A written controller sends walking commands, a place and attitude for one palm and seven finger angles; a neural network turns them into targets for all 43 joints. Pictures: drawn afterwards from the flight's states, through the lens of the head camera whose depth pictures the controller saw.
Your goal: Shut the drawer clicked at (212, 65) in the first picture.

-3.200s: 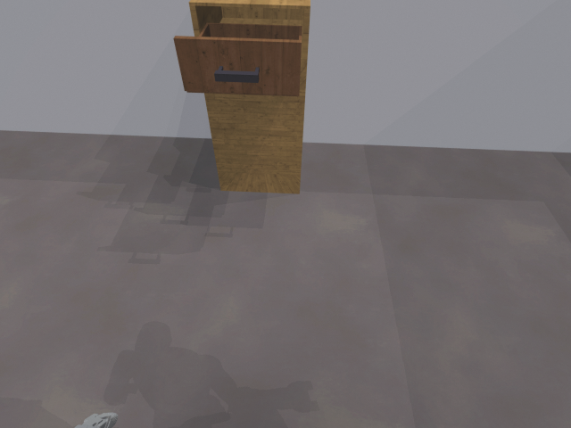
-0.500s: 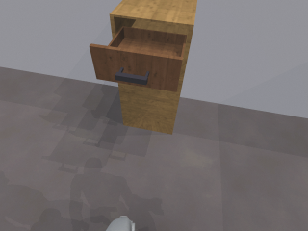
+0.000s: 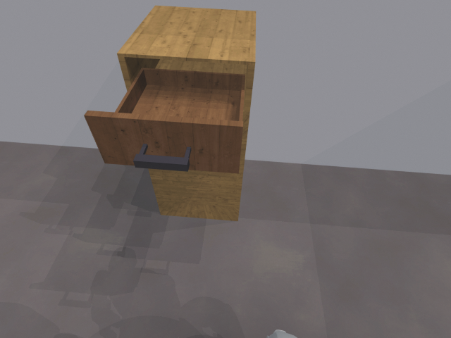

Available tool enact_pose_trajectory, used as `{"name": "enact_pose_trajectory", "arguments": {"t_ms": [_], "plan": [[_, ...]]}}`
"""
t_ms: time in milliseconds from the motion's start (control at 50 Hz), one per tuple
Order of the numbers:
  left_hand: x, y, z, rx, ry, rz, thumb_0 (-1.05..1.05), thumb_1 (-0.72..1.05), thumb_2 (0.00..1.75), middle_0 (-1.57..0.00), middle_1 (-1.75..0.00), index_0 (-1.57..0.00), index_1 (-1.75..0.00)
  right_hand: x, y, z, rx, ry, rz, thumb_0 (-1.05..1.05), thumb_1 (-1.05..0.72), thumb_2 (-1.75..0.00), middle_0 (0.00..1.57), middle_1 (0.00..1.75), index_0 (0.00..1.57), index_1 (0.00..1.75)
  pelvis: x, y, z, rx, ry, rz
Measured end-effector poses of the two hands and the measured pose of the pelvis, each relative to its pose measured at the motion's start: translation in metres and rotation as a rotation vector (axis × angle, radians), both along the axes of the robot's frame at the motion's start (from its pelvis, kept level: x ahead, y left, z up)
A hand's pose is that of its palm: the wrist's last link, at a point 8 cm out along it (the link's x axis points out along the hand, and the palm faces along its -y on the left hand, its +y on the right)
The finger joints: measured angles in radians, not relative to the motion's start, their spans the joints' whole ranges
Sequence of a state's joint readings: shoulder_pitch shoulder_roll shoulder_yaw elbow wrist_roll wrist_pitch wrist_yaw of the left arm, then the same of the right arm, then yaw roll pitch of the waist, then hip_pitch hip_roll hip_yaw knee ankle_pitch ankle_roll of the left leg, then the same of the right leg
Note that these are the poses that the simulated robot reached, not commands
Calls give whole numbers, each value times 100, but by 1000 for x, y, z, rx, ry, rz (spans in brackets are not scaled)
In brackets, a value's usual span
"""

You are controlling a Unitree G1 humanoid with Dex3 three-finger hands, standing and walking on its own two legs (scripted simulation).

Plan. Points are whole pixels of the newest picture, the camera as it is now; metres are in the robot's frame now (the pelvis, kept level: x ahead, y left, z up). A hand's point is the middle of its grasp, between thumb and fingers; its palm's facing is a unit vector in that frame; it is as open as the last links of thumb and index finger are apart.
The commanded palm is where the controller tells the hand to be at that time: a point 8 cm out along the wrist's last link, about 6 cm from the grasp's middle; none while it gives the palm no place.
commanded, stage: take the last steps up to it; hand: left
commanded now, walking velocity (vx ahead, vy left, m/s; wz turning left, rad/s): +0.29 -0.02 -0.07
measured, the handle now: (164, 156) +0.51 +0.18 +0.01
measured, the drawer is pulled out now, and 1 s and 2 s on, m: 0.29 0.29 0.29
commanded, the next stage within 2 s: come to a stop and stand still in 0.40 s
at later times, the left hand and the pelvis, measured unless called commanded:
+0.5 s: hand out of the picture +0.13 +0.09 -0.17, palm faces +0.08 -0.98 -0.18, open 7.3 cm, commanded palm none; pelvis +0.14 -0.07 +0.00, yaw +0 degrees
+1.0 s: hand (168, 333) +0.17 +0.13 -0.18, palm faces +0.04 -0.96 -0.29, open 7.4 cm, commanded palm none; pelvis +0.13 -0.08 -0.02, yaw -2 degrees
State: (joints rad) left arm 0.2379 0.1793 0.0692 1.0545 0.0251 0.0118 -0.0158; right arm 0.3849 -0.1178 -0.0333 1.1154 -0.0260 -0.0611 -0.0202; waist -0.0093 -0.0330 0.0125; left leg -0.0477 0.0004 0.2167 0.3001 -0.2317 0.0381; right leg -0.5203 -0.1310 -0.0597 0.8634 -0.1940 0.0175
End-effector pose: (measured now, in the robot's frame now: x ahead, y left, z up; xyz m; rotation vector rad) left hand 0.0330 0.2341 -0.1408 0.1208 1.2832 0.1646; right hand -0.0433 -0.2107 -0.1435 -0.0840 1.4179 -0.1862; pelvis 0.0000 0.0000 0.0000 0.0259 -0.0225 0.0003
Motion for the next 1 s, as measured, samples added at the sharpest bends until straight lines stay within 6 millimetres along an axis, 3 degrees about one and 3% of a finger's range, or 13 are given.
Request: {"name": "enact_pose_trajectory", "arguments": {"t_ms": [140,220,340,420,560,660,740,820,920,1000], "plan": [[97,-37,4,47,-74,-103,1,92,90,-20,-30,-20,-30,-15,-16,-17,77,164,-86,1,-91,-90,20,30,20,30,49,-37,-13,19,20,-23],[124,-62,5,46,-126,-87,0,91,90,-20,-30,-20,-30,11,-40,-21,88,201,-66,1,-91,-90,20,30,20,30,73,-57,-15,0,9,-8],[119,-71,14,68,-79,-14,-1,95,90,-20,-30,-20,-30,111,-79,-13,29,35,-13,1,-91,-90,20,29,20,30,106,-72,-1,-4,8,-1],[103,-81,11,43,11,-1,-1,94,90,-20,-30,-20,-30,180,-90,-8,6,-90,20,1,-92,-90,20,29,19,30,125,-74,1,-13,11,0],[74,-97,-3,-38,151,72,0,92,90,-20,-30,-20,-30,276,-77,1,-3,-205,113,0,-92,-90,20,29,19,30,158,-65,-1,-31,6,5],[66,-95,-20,-81,251,108,0,91,90,-20,-30,-20,-30,322,-53,1,-26,-254,159,0,-92,-90,20,29,19,30,181,-50,-12,-45,-5,1],[78,-88,-26,-78,270,89,1,91,90,-20,-30,-20,-30,329,-37,2,-25,-257,146,0,-91,-90,20,29,20,30,186,-46,-13,-13,-9,-25],[99,-75,-22,-38,235,48,1,91,90,-20,-30,-20,-30,314,-37,-2,-15,-240,103,0,-91,-90,20,30,20,30,173,-47,-11,-8,-7,-34],[126,-58,-14,51,127,9,0,91,90,-20,-30,-20,-30,286,-64,-10,-25,-230,65,-2,-93,-90,21,30,20,30,149,-59,-14,-8,-5,-39],[134,-60,-7,113,21,-9,0,91,90,-20,-30,-20,-30,253,-95,-22,-16,-200,46,-1,-92,-90,21,30,20,30,134,-79,-21,9,-8,-36]]}}
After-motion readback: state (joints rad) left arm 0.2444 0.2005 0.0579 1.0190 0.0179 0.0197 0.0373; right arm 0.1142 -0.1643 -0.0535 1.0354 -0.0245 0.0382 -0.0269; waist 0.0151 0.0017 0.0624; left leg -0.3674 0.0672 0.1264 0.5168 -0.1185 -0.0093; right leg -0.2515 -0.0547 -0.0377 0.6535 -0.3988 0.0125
